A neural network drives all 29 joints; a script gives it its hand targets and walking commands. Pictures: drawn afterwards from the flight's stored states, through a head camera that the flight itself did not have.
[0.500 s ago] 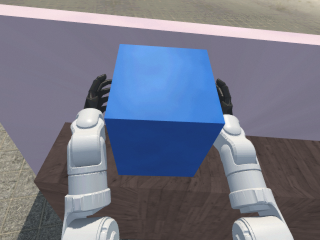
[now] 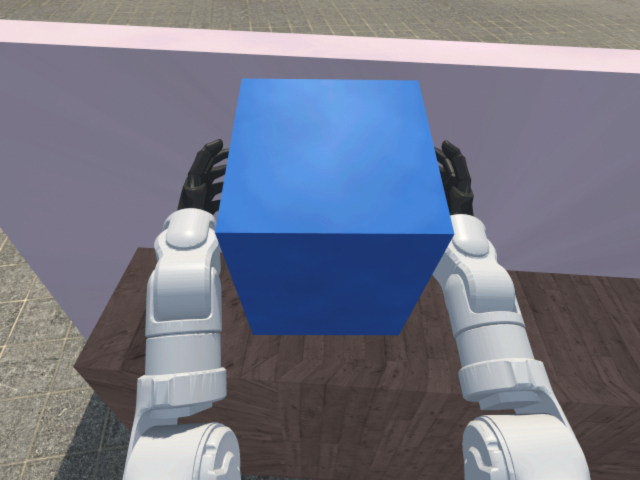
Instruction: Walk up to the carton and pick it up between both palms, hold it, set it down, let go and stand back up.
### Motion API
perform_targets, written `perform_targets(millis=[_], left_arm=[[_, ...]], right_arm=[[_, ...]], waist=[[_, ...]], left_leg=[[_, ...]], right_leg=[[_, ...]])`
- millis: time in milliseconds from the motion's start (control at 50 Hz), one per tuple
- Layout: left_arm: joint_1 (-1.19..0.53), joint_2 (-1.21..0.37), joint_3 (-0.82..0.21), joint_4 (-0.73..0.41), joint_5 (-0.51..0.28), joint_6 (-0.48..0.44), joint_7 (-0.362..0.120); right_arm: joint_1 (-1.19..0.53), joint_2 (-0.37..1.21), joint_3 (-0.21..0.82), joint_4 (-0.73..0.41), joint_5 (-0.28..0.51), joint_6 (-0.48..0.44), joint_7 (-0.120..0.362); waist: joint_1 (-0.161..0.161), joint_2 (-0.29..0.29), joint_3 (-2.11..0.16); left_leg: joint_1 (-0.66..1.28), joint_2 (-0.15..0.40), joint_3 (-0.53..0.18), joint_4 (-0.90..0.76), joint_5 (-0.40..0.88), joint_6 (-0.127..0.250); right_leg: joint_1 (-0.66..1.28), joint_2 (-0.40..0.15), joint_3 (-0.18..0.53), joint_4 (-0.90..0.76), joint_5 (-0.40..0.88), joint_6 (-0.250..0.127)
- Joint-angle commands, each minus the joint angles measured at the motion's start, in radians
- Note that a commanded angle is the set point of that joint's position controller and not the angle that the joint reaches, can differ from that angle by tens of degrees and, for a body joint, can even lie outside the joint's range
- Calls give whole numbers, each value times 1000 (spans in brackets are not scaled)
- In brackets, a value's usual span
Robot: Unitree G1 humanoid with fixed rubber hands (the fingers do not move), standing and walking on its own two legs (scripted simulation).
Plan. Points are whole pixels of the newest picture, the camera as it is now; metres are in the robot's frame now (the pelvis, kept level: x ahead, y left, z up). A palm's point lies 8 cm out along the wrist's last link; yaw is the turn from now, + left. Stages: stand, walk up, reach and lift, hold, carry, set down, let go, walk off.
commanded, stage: hold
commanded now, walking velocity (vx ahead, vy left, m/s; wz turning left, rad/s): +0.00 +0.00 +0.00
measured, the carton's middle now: (328, 219) +0.38 -0.03 +0.15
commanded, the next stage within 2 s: none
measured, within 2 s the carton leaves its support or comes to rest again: neither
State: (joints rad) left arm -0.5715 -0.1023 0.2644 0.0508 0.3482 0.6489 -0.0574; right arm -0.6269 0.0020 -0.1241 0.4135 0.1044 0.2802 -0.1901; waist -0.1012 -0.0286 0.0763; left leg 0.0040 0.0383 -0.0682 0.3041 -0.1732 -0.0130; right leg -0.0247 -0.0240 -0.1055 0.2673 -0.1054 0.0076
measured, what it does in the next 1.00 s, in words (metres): stands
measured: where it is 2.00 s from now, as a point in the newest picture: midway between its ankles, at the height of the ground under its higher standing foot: outside the picture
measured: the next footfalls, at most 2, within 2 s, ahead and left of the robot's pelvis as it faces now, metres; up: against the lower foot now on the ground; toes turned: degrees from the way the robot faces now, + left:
none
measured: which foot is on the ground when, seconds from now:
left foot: down 0.00-1.00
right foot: down 0.00-1.00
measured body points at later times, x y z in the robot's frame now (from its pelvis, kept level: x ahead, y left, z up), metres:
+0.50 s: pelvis -0.03 +0.01 +0.00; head -0.07 +0.04 +0.44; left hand +0.34 +0.14 +0.17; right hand +0.33 -0.16 +0.15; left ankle +0.01 +0.15 -0.75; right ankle +0.04 -0.11 -0.75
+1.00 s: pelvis +0.00 +0.01 +0.00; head -0.02 +0.03 +0.45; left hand +0.38 +0.15 +0.20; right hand +0.37 -0.15 +0.18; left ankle +0.01 +0.15 -0.75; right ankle +0.04 -0.11 -0.75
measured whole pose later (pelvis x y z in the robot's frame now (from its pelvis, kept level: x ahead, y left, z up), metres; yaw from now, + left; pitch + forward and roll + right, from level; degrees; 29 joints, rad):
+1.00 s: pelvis +0.00 +0.01 +0.00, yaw +0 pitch -7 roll +0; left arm -0.57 -0.09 0.27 -0.04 0.35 0.72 -0.10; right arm -0.57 0.00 -0.07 0.30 0.17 0.31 -0.25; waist -0.10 -0.05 0.08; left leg 0.00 0.02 -0.05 0.29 -0.17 -0.03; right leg -0.02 -0.04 -0.09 0.26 -0.10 0.01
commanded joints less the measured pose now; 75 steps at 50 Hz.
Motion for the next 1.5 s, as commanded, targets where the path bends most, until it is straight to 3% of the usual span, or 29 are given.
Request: perform_targets(millis=[0,60,80,160,220,280,360,380,480,540,580,680,700,780,840,860,880,900,940,1020,1080,1160,1200,1240,1280,1320,1340,1400,1480], left_arm=[[-394,-350,-360,-144,-114,9,-172],[-411,-387,-438,-256,-159,22,-176],[-413,-404,-457,-288,-175,18,-173],[-385,-438,-534,-355,-198,33,-160],[-399,-441,-537,-330,-185,47,-149],[-448,-425,-441,-158,-104,76,-141],[-554,-432,-383,-51,-71,63,-136],[-572,-437,-367,-28,-66,55,-133],[-792,-484,-431,-15,-146,-39,-99],[-790,-441,-390,8,-152,-66,-94],[-697,-418,-356,9,-140,-65,-105],[-511,-333,-223,59,-51,-8,-149],[-494,-336,-237,34,-59,-6,-163],[-465,-363,-323,-120,-116,-7,-182],[-483,-394,-407,-221,-159,-8,-170],[-441,-390,-407,-232,-146,3,-165],[-437,-401,-454,-276,-172,5,-161],[-417,-413,-463,-278,-165,12,-156],[-363,-399,-485,-284,-176,29,-159],[-249,-390,-453,-267,-138,82,-190],[-319,-402,-460,-264,-148,93,-200],[-566,-454,-493,-254,-176,55,-153],[-657,-478,-503,-177,-174,38,-123],[-645,-478,-462,-99,-140,34,-109],[-610,-462,-426,-41,-106,28,-106],[-616,-456,-387,10,-74,14,-108],[-627,-413,-344,55,-68,8,-112],[-662,-371,-285,98,-75,-11,-125],[-681,-379,-299,26,-129,-49,-130]], right_arm=[[-492,489,552,-267,127,-15,63],[-536,475,555,-396,158,-21,52],[-546,482,566,-435,175,-22,51],[-541,437,550,-509,194,-27,58],[-496,373,476,-403,158,-12,85],[-546,343,383,-202,84,2,136],[-642,315,261,-120,4,-45,188],[-684,320,244,-117,-7,-59,197],[-929,475,286,-180,-27,-143,208],[-924,588,358,-204,-28,-144,191],[-804,594,387,-173,-16,-119,167],[-685,528,427,-140,14,-76,120],[-650,527,435,-157,27,-73,107],[-639,521,527,-314,117,-75,72],[-666,512,579,-432,166,-69,53],[-631,498,593,-422,181,-56,53],[-620,482,592,-461,184,-53,47],[-610,475,607,-470,194,-48,48],[-527,443,575,-458,176,-24,41],[-393,374,512,-374,152,22,58],[-423,352,437,-335,121,31,80],[-606,361,369,-290,85,-18,137],[-727,377,334,-240,52,-53,167],[-752,382,314,-196,24,-78,188],[-730,348,266,-136,-8,-89,198],[-752,357,251,-101,-38,-106,207],[-769,395,263,-98,-50,-103,204],[-805,477,268,-92,-68,-108,196],[-843,575,402,-216,-2,-126,152]], waist=[[10,-67,-427],[-24,-13,-500],[-15,2,-517],[-31,103,-526],[-51,140,-407],[-25,133,-205],[-44,113,-181],[-36,98,-179],[1,61,-329],[51,-25,-391],[43,-67,-390],[61,-114,-349],[40,-115,-359],[22,-76,-491],[23,-9,-578],[37,4,-556],[11,21,-577],[23,31,-566],[-19,21,-515],[-40,50,-377],[-71,77,-305],[-64,139,-321],[-34,169,-306],[-15,140,-302],[-37,115,-263],[-23,86,-241],[3,27,-225],[27,-72,-264],[58,-111,-413]], left_leg=[[-27,-124,123,-43,254,28],[21,-120,120,-9,370,-2],[28,-123,126,7,417,-13],[119,-93,105,47,544,-62],[95,-65,92,2,370,-82],[-91,-32,72,-115,-13,-42],[-254,8,54,-203,-332,16],[-296,11,63,-210,-371,38],[-269,-34,91,-155,-304,47],[-193,-90,144,-91,-137,67],[-151,-105,149,-62,-20,69],[-97,-122,151,-65,81,84],[-86,-125,148,-61,94,77],[-33,-130,130,-41,246,44],[-18,-129,119,-28,343,19],[3,-126,118,-18,392,7],[15,-123,113,-5,415,-2],[43,-120,114,5,453,-12],[61,-115,117,13,454,-22],[79,-85,123,-2,419,-41],[40,-64,114,-31,287,-53],[-52,-35,68,-92,50,-65],[-121,-23,63,-127,-126,-53],[-159,-6,57,-153,-209,-16],[-207,2,60,-173,-296,12],[-278,0,73,-192,-364,53],[-280,-27,98,-181,-347,73],[-194,-90,144,-119,-192,77],[-115,-116,157,-52,38,79]], right_leg=[[455,29,7,40,581,85],[462,47,-2,48,601,72],[465,55,-1,56,608,69],[375,94,-13,53,436,37],[273,100,-20,23,195,15],[230,98,-26,30,-25,5],[296,115,-54,72,-86,20],[322,123,-63,80,-93,27],[252,86,-44,48,-167,33],[231,42,-11,5,-156,35],[273,34,7,-1,-46,50],[347,17,9,-21,134,79],[372,13,11,-10,220,84],[480,13,0,42,601,101],[503,21,2,70,726,91],[494,35,1,71,710,83],[487,46,-6,74,697,78],[457,56,-7,68,663,73],[423,70,-7,52,590,65],[378,92,-10,31,376,33],[318,87,-2,13,216,12],[230,96,-32,38,24,7],[178,95,-39,50,-94,3],[206,103,-47,59,-98,11],[242,104,-52,59,-96,22],[295,114,-60,64,-106,30],[282,98,-51,38,-151,33],[218,49,-25,-15,-224,35],[288,26,5,-16,12,62]])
